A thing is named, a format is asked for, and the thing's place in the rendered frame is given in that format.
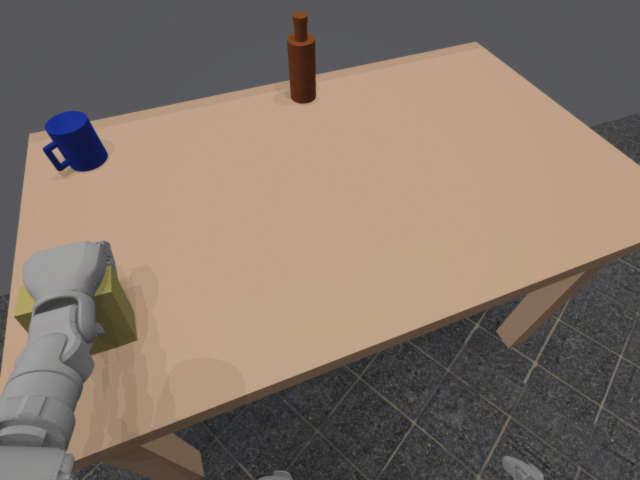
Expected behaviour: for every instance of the robot left upper arm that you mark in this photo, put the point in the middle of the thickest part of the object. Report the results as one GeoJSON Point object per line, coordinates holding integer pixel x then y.
{"type": "Point", "coordinates": [34, 463]}

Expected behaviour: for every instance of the table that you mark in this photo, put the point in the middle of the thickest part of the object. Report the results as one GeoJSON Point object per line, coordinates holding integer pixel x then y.
{"type": "Point", "coordinates": [263, 242]}

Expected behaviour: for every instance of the robot right hand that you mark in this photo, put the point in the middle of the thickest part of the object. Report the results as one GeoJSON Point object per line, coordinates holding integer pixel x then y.
{"type": "Point", "coordinates": [520, 470]}

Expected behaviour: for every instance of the left robot forearm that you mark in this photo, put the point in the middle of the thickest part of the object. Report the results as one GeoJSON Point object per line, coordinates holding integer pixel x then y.
{"type": "Point", "coordinates": [39, 399]}

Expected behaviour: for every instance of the sponge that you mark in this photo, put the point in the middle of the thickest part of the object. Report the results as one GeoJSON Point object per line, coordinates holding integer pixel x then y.
{"type": "Point", "coordinates": [112, 310]}

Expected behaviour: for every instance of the robot left hand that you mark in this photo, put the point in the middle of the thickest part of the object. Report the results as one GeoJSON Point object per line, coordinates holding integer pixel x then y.
{"type": "Point", "coordinates": [73, 267]}

